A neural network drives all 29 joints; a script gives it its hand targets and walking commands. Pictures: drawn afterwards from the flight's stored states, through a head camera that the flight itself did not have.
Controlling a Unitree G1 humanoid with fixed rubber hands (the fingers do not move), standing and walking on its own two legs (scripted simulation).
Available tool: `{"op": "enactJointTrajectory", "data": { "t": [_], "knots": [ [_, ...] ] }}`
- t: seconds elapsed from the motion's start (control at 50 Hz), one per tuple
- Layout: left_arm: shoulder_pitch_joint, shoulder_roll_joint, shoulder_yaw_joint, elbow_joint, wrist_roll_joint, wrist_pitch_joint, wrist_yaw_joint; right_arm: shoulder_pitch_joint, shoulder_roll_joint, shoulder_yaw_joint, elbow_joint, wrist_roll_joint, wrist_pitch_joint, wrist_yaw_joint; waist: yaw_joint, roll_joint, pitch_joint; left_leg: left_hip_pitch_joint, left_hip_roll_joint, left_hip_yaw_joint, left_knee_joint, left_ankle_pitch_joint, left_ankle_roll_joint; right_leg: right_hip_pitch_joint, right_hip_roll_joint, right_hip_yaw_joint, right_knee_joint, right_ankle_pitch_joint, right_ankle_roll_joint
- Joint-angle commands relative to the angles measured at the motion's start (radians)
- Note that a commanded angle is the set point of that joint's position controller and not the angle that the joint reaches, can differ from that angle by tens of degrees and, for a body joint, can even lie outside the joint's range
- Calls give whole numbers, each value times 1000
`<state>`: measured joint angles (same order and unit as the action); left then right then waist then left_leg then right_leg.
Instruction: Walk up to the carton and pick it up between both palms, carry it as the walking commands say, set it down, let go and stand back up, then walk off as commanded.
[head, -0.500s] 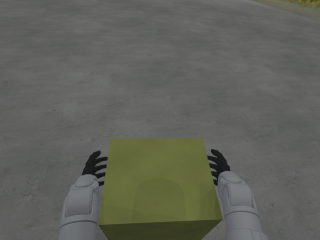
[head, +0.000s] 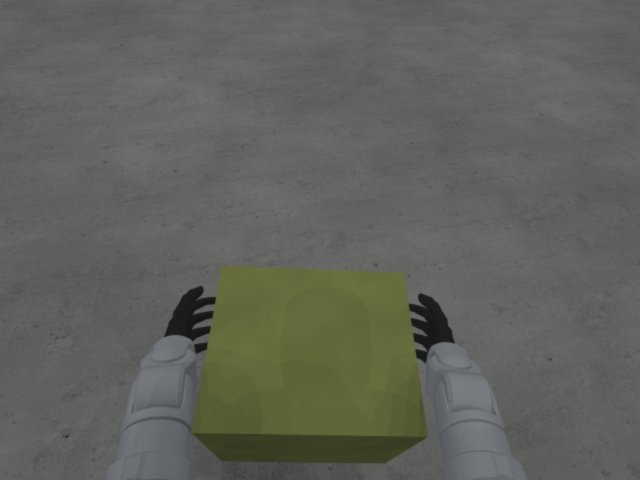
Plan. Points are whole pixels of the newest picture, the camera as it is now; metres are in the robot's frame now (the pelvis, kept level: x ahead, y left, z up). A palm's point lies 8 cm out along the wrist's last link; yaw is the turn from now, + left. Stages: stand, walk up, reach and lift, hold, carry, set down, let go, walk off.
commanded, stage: set down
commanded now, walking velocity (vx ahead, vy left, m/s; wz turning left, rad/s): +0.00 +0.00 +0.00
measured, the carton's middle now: (308, 371) +0.29 +0.04 -0.09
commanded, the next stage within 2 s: none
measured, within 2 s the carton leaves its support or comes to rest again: neither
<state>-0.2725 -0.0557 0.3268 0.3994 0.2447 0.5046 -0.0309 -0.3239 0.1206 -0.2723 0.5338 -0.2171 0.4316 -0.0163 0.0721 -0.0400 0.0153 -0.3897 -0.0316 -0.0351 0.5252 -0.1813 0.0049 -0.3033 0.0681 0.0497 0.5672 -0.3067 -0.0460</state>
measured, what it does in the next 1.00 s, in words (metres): lowers itself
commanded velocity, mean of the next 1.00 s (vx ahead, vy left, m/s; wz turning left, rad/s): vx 0.00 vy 0.00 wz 0.00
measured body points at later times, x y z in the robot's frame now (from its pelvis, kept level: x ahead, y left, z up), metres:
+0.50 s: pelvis -0.04 +0.01 -0.06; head +0.10 +0.03 +0.37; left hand +0.32 +0.22 -0.12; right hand +0.35 -0.12 -0.11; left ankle +0.05 +0.12 -0.73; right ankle -0.01 -0.09 -0.73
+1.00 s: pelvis -0.05 +0.01 -0.14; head +0.13 +0.04 +0.27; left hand +0.36 +0.22 -0.21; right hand +0.38 -0.12 -0.20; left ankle +0.05 +0.12 -0.73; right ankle -0.01 -0.09 -0.73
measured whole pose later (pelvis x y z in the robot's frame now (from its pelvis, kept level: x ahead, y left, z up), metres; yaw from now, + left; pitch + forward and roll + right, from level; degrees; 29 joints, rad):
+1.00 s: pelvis -0.05 +0.01 -0.14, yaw -2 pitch +32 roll -2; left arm -0.68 0.06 0.35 0.63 0.16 0.35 0.04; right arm -0.76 -0.01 -0.33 0.78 -0.10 0.29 -0.06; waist 0.05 -0.05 -0.16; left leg -1.47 -0.05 -0.05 1.26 -0.35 0.00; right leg -1.38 0.12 0.03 1.32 -0.50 -0.02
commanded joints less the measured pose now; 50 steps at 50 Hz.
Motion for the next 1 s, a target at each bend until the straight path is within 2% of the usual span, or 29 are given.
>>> {"op": "enactJointTrajectory", "data": {
  "t": [0.0,0.1,0.14,0.3,0.38,0.48,0.6,0.68,0.8,0.98],
  "knots": [
    [-629,-880,-556,-43,-219,-99,-255,-592,904,533,-63,201,-87,266,5,41,-521,292,-35,-51,67,346,1,-66,-11,87,-56,347,17],
    [-677,-863,-536,11,-203,-154,-260,-620,897,504,-12,185,-126,249,-14,35,-565,180,-42,-50,127,299,5,-137,-11,89,-1,335,28],
    [-700,-861,-525,25,-196,-170,-260,-653,898,502,1,188,-140,248,-4,40,-593,136,-43,-47,157,282,4,-174,-7,86,28,311,32],
    [-792,-885,-514,81,-187,-201,-259,-757,897,471,50,184,-168,252,-10,55,-720,10,-48,-34,264,233,1,-358,18,63,139,212,40],
    [-841,-891,-517,89,-193,-209,-255,-819,907,469,68,191,-174,258,4,53,-801,-48,-50,-27,317,223,-3,-436,31,55,197,182,42],
    [-914,-932,-545,87,-215,-209,-240,-904,895,462,76,198,-183,274,1,72,-906,-51,-47,-41,383,220,-15,-582,51,41,276,110,31],
    [-982,-965,-563,91,-226,-199,-222,-973,891,431,111,202,-178,294,-17,76,-979,-85,-46,-70,456,139,-22,-746,71,27,368,19,21],
    [-1030,-962,-556,99,-233,-193,-210,-1018,888,411,135,210,-174,301,-18,83,-996,-124,-50,-78,500,82,-23,-833,81,21,421,-35,16],
    [-1077,-944,-540,113,-237,-192,-193,-1080,884,412,139,234,-175,292,0,88,-1043,-203,-64,-58,573,89,-21,-898,94,12,497,-40,17],
    [-1143,-883,-521,121,-264,-212,-185,-1122,867,430,127,264,-188,245,7,54,-1121,-340,-79,-7,683,149,-23,-923,102,1,583,19,35]
  ]
}}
